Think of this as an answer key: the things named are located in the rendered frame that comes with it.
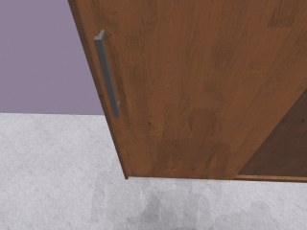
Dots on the handle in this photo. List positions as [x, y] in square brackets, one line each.
[102, 57]

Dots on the wardrobe door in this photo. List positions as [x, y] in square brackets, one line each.
[284, 152]
[201, 83]

